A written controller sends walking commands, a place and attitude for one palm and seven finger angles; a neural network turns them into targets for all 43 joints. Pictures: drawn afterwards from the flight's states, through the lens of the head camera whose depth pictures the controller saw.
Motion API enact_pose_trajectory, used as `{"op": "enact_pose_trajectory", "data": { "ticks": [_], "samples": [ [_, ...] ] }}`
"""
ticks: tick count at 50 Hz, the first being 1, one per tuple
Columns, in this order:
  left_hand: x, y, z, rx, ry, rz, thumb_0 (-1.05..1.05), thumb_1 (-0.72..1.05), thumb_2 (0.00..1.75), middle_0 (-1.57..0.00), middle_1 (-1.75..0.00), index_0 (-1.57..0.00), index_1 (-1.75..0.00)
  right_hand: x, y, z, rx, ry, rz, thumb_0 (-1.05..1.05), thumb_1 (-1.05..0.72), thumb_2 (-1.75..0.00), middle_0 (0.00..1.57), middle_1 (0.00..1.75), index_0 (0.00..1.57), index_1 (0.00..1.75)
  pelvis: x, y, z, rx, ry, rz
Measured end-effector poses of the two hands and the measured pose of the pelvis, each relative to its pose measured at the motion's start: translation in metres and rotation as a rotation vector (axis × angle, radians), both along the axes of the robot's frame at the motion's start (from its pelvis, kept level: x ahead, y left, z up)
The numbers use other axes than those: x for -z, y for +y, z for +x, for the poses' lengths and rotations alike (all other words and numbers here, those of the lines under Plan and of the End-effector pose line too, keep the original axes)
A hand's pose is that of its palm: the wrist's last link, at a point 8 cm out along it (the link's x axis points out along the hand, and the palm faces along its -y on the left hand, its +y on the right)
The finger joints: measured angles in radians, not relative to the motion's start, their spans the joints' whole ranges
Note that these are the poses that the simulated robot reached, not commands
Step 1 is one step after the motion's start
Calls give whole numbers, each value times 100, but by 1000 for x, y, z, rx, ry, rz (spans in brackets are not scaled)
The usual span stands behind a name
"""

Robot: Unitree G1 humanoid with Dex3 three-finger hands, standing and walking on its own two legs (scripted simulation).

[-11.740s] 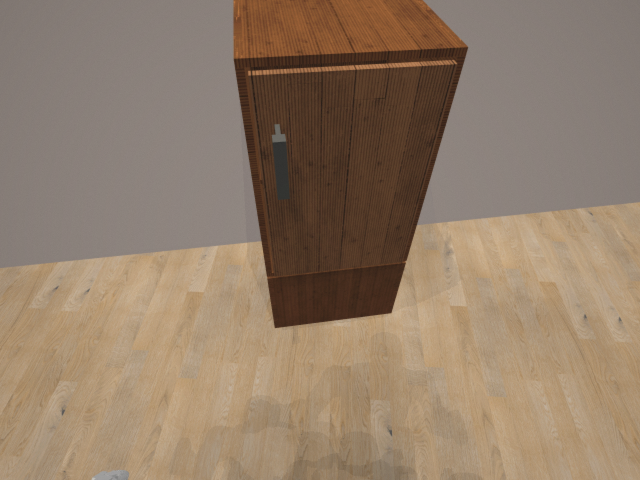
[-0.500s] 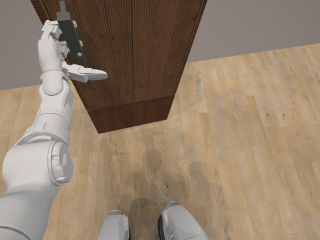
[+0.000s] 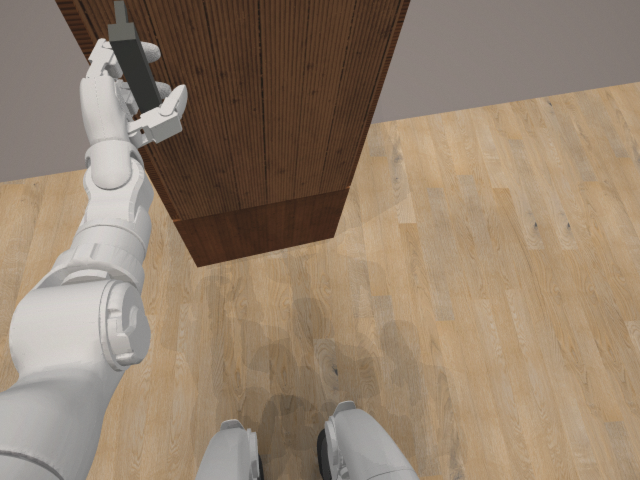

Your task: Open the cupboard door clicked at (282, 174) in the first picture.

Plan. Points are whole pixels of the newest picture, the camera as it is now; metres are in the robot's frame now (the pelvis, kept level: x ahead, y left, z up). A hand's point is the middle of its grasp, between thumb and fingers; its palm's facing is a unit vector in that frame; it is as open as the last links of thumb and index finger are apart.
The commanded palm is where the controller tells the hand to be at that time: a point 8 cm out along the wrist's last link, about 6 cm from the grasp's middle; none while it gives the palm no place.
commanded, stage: close the thumb around the handle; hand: left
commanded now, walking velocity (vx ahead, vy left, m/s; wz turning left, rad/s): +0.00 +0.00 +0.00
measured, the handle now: (141, 73) +0.60 +0.15 +0.08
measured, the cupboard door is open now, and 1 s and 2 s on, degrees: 0 31 39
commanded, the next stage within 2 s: pull the door open along its arc in 0.20 s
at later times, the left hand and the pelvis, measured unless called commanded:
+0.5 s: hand (171, 115) +0.54 +0.12 +0.07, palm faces +0.16 -0.99 -0.01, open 6.0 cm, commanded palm +0.49 +0.15 +0.07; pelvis +0.01 -0.01 +0.01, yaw -1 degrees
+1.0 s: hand (266, 216) +0.40 +0.02 +0.07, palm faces +0.36 -0.93 -0.02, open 6.4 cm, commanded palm +0.32 +0.06 +0.07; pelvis +0.02 -0.02 +0.02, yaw +1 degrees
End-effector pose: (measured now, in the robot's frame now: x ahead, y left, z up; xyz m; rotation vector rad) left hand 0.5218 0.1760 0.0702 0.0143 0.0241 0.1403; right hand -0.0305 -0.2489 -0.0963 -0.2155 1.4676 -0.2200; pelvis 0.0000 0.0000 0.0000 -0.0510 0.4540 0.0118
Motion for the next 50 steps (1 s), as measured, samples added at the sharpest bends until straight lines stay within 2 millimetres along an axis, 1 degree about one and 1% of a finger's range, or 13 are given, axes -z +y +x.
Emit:
{"op": "enact_pose_trajectory", "data": {
  "ticks": [4,6,21,25,29,32,36,39,45,47,50],
  "samples": [
    [1,-3,1,-1,9,0,1,63,78,-38,-132,-38,-132,0,-2,0,2,-2,-4,0,-91,-90,20,30,20,30,0,-1,0,2,0,1],
    [2,-5,2,-2,11,-2,1,69,81,-38,-133,-38,-133,-1,-3,0,3,-5,-7,0,-91,-90,20,30,20,30,0,-2,0,4,1,2],
    [2,-7,-2,-22,8,0,1,70,80,-35,-135,-34,-135,0,-6,4,13,-14,10,0,-91,-90,20,30,20,30,-3,-7,3,11,-4,10],
    [3,-9,-10,-18,3,-4,1,70,77,-35,-135,-34,-135,-1,-7,9,14,-22,20,0,-91,-90,20,30,20,30,-6,-8,7,16,-12,14],
    [3,-13,-24,-8,-7,-10,1,69,74,-35,-135,-35,-135,-3,-7,20,15,-50,35,0,-91,-90,20,30,20,30,-10,-8,12,21,-28,19],
    [4,-18,-41,6,-14,-12,1,68,72,-34,-135,-35,-135,-5,-7,35,11,-89,48,0,-91,-90,20,30,20,30,-15,-8,16,24,-44,23],
    [4,-30,-70,34,-20,-18,1,67,70,-34,-134,-34,-134,-8,-7,62,-10,-164,65,0,-91,-90,20,30,20,30,-21,-9,20,25,-71,27],
    [4,-47,-95,-33,-17,-63,2,66,70,-33,-133,-35,-133,-10,-7,87,-47,-234,75,0,-91,-90,20,30,20,30,-24,-9,23,24,-89,29],
    [1,-91,-143,-214,6,-106,4,64,71,-30,-133,-36,-133,-11,1,145,-151,-381,104,0,-91,-90,20,30,20,30,-24,-12,22,12,-119,36],
    [-1,-104,-155,-242,20,-89,4,63,72,-30,-132,-37,-133,-12,5,163,-181,-428,112,0,-91,-90,20,30,20,30,-23,-15,21,8,-129,40],
    [-4,-115,-165,-224,24,-3,3,63,72,-32,-132,-36,-133,-15,12,187,-211,-502,132,0,-91,-90,20,30,20,30,-23,-21,18,4,-148,48]
  ]
}}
